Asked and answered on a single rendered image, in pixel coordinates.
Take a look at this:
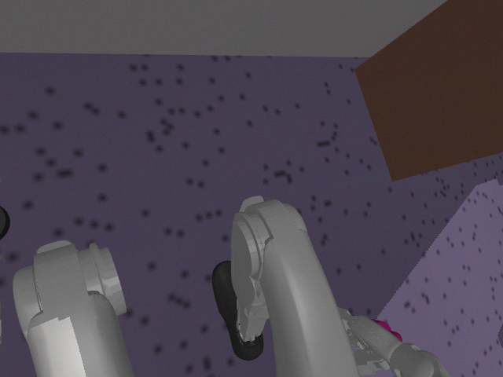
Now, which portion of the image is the right robot foot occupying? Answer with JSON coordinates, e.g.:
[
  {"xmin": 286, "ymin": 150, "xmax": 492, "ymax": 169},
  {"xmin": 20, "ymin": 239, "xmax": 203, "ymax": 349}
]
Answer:
[{"xmin": 212, "ymin": 261, "xmax": 263, "ymax": 361}]

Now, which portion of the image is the right robot arm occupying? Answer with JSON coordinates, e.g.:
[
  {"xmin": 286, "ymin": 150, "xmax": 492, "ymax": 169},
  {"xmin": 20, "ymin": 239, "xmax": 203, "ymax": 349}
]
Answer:
[{"xmin": 389, "ymin": 342, "xmax": 452, "ymax": 377}]

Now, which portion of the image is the right robot hand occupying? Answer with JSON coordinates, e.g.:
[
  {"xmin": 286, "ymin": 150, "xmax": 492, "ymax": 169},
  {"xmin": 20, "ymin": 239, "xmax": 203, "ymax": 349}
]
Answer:
[{"xmin": 338, "ymin": 307, "xmax": 402, "ymax": 375}]

